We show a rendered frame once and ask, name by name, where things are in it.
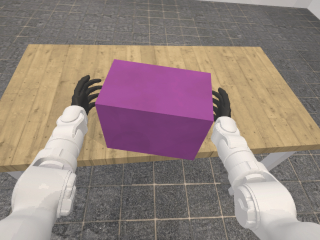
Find left robot forearm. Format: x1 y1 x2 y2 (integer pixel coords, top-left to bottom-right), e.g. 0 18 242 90
11 105 88 211

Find carton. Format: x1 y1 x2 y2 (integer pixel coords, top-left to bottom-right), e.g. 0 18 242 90
95 59 214 160

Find robot right hand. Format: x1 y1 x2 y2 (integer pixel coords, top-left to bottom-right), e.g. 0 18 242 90
212 87 231 123

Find left robot upper arm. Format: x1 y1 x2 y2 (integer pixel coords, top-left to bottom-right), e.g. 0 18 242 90
0 166 77 240

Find table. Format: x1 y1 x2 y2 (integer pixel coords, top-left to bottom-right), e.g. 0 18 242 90
0 44 320 212

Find right robot forearm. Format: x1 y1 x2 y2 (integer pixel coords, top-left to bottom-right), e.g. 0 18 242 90
211 116 297 217

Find right robot upper arm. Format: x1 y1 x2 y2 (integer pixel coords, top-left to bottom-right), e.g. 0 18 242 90
234 181 320 240

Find robot left hand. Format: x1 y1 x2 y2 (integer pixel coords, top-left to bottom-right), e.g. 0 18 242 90
71 75 102 115

